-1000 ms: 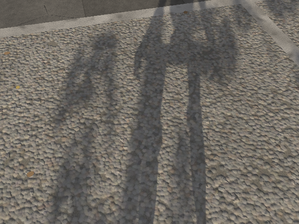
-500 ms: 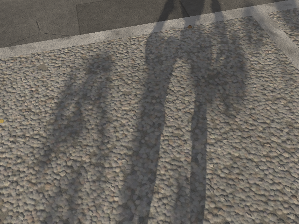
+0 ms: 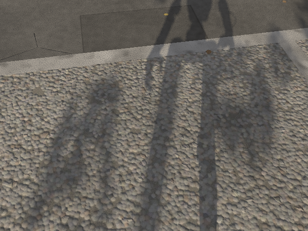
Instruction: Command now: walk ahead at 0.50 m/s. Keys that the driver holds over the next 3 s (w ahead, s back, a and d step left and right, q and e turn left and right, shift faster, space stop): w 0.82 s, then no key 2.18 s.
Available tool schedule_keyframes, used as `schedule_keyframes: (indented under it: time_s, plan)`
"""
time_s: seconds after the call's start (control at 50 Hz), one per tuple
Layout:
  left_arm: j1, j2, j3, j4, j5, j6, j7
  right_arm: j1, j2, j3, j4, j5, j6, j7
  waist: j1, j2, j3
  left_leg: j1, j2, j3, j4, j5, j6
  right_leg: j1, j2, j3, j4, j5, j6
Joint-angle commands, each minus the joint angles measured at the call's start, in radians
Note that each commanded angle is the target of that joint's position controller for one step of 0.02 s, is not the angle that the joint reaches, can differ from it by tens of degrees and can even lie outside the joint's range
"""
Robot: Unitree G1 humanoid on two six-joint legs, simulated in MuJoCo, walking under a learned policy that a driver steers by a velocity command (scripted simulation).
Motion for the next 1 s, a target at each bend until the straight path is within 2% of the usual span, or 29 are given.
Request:
schedule_keyframes:
  time_s: [0.02, 0.04, 0.06, 0.08, 0.12, 0.18, 0.26, 0.36, 0.4, 0.42, 0.44, 0.46, 0.48, 0.5, 0.52, 0.54, 0.56, 0.58, 0.6, 0.62, 0.66, 0.7, 0.74, 0.84, 0.9, 0.94, 0.96, 0.98, 1.0]
  plan:
    - [-0.084, 0.119, 0.025, -0.100, -0.007, -0.043, 0.006, 0.137, -0.112, -0.023, -0.001, -0.012, -0.004, -0.004, -0.072, 0.071, -0.114, 0.444, 0.297, -0.424, -0.311, -0.007, 0.183, -0.471, -0.106, 0.033, 0.181, 0.105, -0.026]
    - [-0.073, 0.112, 0.033, -0.096, 0.004, -0.029, 0.011, 0.109, -0.080, -0.012, -0.001, -0.021, -0.009, -0.001, -0.036, 0.080, -0.091, 0.354, 0.260, -0.355, -0.342, 0.043, 0.165, -0.403, -0.136, 0.041, 0.127, 0.148, -0.029]
    - [-0.048, 0.086, 0.031, -0.091, 0.005, -0.014, 0.012, 0.108, -0.075, -0.010, 0.006, -0.023, -0.010, 0.002, -0.017, 0.100, -0.082, 0.303, 0.249, -0.322, -0.370, 0.059, 0.166, -0.359, -0.144, 0.040, 0.096, 0.169, -0.027]
    - [-0.035, 0.063, 0.029, -0.088, 0.007, -0.002, 0.013, 0.124, -0.085, -0.013, 0.015, -0.020, -0.012, 0.000, -0.008, 0.097, -0.072, 0.273, 0.244, -0.296, -0.394, 0.080, 0.176, -0.344, -0.151, 0.034, 0.065, 0.178, -0.022]
    - [-0.078, 0.060, 0.031, -0.105, 0.013, 0.010, 0.017, 0.157, -0.119, -0.020, 0.031, -0.016, -0.015, -0.011, -0.005, 0.080, -0.038, 0.254, 0.240, -0.250, -0.431, 0.119, 0.187, -0.387, -0.159, 0.025, -0.015, 0.243, -0.003]
    - [-0.187, 0.061, 0.032, -0.142, 0.022, 0.010, 0.014, 0.203, -0.136, -0.022, 0.046, -0.013, -0.008, -0.030, -0.028, 0.064, -0.008, 0.293, 0.227, -0.197, -0.449, 0.166, 0.172, -0.464, -0.156, 0.017, -0.190, 0.406, 0.022]
    - [-0.322, 0.037, 0.020, -0.176, 0.015, 0.002, -0.001, 0.264, -0.141, -0.020, 0.066, -0.003, -0.001, -0.038, -0.070, 0.073, 0.020, 0.317, 0.191, -0.120, -0.456, 0.162, 0.137, -0.419, -0.112, -0.027, -0.416, 0.569, 0.023]
    - [-0.448, 0.043, 0.009, -0.225, 0.005, -0.008, -0.029, 0.346, -0.152, -0.027, 0.108, 0.005, 0.020, -0.042, -0.105, 0.075, 0.061, 0.477, 0.252, -0.124, -0.394, 0.184, 0.132, -0.452, -0.086, -0.034, -0.540, 0.505, 0.002]
    - [-0.439, 0.063, 0.012, -0.235, 0.003, -0.014, -0.040, 0.340, -0.164, -0.034, 0.113, 0.007, 0.030, -0.045, -0.082, 0.089, 0.050, 0.530, 0.280, -0.131, -0.344, 0.267, 0.117, -0.418, -0.073, -0.038, -0.569, 0.432, -0.024]
    - [-0.401, 0.081, 0.019, -0.228, 0.003, -0.017, -0.042, 0.324, -0.173, -0.037, 0.110, 0.008, 0.034, -0.047, -0.055, 0.103, 0.026, 0.540, 0.281, -0.126, -0.300, 0.375, 0.106, -0.349, -0.053, -0.052, -0.579, 0.397, -0.039]
    - [-0.319, 0.108, 0.033, -0.207, 0.006, -0.019, -0.041, 0.298, -0.179, -0.039, 0.103, 0.009, 0.038, -0.047, -0.004, 0.114, -0.026, 0.533, 0.263, -0.104, -0.207, 0.546, 0.090, -0.218, -0.018, -0.083, -0.593, 0.386, -0.059]
    - [-0.154, 0.153, 0.059, -0.154, 0.010, -0.018, -0.035, 0.283, -0.158, -0.031, 0.096, 0.008, 0.043, -0.047, 0.071, 0.098, -0.124, 0.474, 0.209, -0.064, -0.022, 0.630, 0.063, 0.010, 0.004, -0.097, -0.599, 0.408, -0.089]
    - [0.037, 0.228, 0.080, -0.114, 0.023, -0.017, -0.026, 0.290, -0.126, -0.014, 0.072, -0.009, 0.042, -0.046, 0.127, -0.006, -0.275, 0.258, 0.147, -0.018, 0.290, 0.377, 0.027, 0.332, -0.171, 0.102, -0.566, 0.430, -0.155]
    - [0.100, 0.297, 0.092, -0.088, 0.023, -0.013, -0.031, 0.415, 0.017, 0.027, 0.067, -0.010, 0.018, -0.034, 0.060, -0.277, -0.405, -0.145, -0.049, -0.038, 0.642, -0.314, -0.038, 0.663, -0.397, 0.593, -0.688, 0.255, -0.325]
    - [0.094, 0.197, 0.064, -0.093, 0.016, -0.012, -0.030, 0.355, -0.082, 0.006, 0.077, 0.015, -0.008, -0.027, 0.093, -0.197, -0.399, -0.263, -0.013, -0.175, 0.769, -0.424, -0.023, 0.654, -0.382, 0.679, -0.769, 0.137, -0.304]
    - [-0.002, 0.153, 0.049, -0.112, 0.014, -0.015, -0.026, 0.253, -0.140, -0.009, 0.044, 0.037, -0.023, -0.024, 0.084, -0.154, -0.248, -0.334, 0.041, -0.160, 0.790, -0.348, -0.004, 0.526, -0.348, 0.524, -0.781, 0.172, -0.254]
    - [-0.084, 0.128, 0.040, -0.132, 0.021, -0.016, -0.024, 0.196, -0.140, -0.010, 0.034, 0.035, -0.027, -0.031, 0.055, -0.065, -0.171, -0.301, 0.095, -0.134, 0.747, -0.254, 0.000, 0.375, -0.311, 0.403, -0.805, 0.266, -0.228]
    - [-0.137, 0.101, 0.032, -0.138, 0.030, -0.018, -0.027, 0.170, -0.133, -0.017, 0.031, 0.020, -0.022, -0.037, 0.025, -0.030, -0.108, -0.255, 0.125, -0.125, 0.680, -0.197, -0.004, 0.240, -0.278, 0.318, -0.835, 0.353, -0.215]
    - [-0.157, 0.076, 0.023, -0.137, 0.040, -0.021, -0.029, 0.190, -0.119, -0.022, 0.037, 0.013, -0.008, -0.039, -0.011, -0.043, -0.092, -0.188, 0.151, -0.133, 0.637, -0.160, -0.003, 0.160, -0.250, 0.259, -0.866, 0.392, -0.202]
    - [-0.154, 0.073, 0.022, -0.130, 0.040, -0.023, -0.032, 0.210, -0.093, -0.020, 0.041, 0.012, 0.005, -0.040, -0.027, -0.055, -0.084, -0.151, 0.157, -0.131, 0.603, -0.146, -0.006, 0.117, -0.240, 0.231, -0.893, 0.401, -0.204]
    - [-0.126, 0.098, 0.027, -0.113, 0.033, -0.028, -0.026, 0.202, -0.068, -0.019, 0.036, 0.008, 0.024, -0.044, -0.040, -0.049, -0.052, -0.160, 0.168, -0.119, 0.529, -0.114, -0.020, 0.071, -0.234, 0.178, -0.936, 0.434, -0.217]
    - [-0.096, 0.128, 0.034, -0.101, 0.033, -0.027, -0.013, 0.130, -0.074, -0.022, 0.011, -0.002, 0.029, -0.045, -0.031, -0.032, -0.022, -0.224, 0.172, -0.114, 0.425, -0.018, -0.040, 0.076, -0.232, 0.144, -0.963, 0.455, -0.220]
    - [-0.070, 0.132, 0.034, -0.091, 0.029, -0.021, -0.003, 0.064, -0.070, -0.021, -0.010, -0.006, 0.027, -0.040, -0.017, -0.032, -0.007, -0.248, 0.166, -0.107, 0.306, 0.101, -0.051, 0.091, -0.213, 0.100, -0.974, 0.468, -0.202]
    - [0.004, 0.137, 0.032, -0.057, 0.019, -0.012, 0.005, -0.101, -0.048, -0.005, -0.052, 0.000, 0.019, -0.023, 0.033, -0.034, 0.038, -0.182, 0.109, -0.056, 0.050, 0.267, -0.052, 0.117, -0.177, 0.009, -0.963, 0.505, -0.163]
    - [0.036, 0.138, 0.032, -0.030, 0.021, 0.009, 0.011, -0.143, -0.051, 0.000, -0.072, -0.005, 0.010, -0.006, 0.041, -0.050, 0.030, -0.135, 0.072, -0.045, -0.026, 0.247, -0.035, 0.196, -0.194, -0.013, -0.860, 0.704, -0.141]
    - [0.015, 0.151, 0.036, -0.025, 0.019, 0.020, 0.015, -0.099, -0.086, -0.010, -0.066, -0.006, 0.004, 0.001, 0.005, -0.077, -0.013, -0.063, 0.053, -0.054, -0.059, 0.196, -0.007, 0.246, -0.213, 0.003, -0.776, 0.804, -0.113]
    - [-0.015, 0.159, 0.038, -0.030, 0.015, 0.024, 0.018, -0.028, -0.111, -0.020, -0.044, -0.012, 0.001, 0.000, -0.039, -0.083, -0.052, 0.029, 0.030, -0.040, -0.092, 0.206, 0.010, 0.257, -0.199, -0.002, -0.702, 0.882, -0.092]
    - [-0.022, 0.149, 0.034, -0.034, 0.015, 0.027, 0.018, 0.084, -0.148, -0.037, -0.004, -0.021, -0.003, -0.004, -0.088, -0.061, -0.114, 0.180, 0.016, -0.024, -0.135, 0.313, 0.031, 0.243, -0.148, -0.023, -0.570, 0.913, -0.062]
    - [0.006, 0.119, 0.023, -0.050, 0.033, 0.025, 0.019, 0.198, -0.217, -0.051, 0.022, -0.040, -0.005, -0.011, -0.106, 0.032, -0.240, 0.438, 0.154, -0.143, -0.058, 0.728, 0.077, 0.105, -0.084, -0.062, -0.352, 0.671, -0.015]
Next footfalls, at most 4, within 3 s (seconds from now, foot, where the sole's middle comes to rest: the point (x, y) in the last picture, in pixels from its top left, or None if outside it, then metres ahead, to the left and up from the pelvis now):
0.48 right None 0.44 -0.15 -0.76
0.98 left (141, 169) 0.74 0.09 -0.76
1.32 right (193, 180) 0.69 -0.15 -0.76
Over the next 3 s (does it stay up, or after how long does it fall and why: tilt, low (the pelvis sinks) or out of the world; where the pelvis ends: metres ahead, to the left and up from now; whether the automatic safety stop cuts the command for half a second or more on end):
stays up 0.68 -0.02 0.01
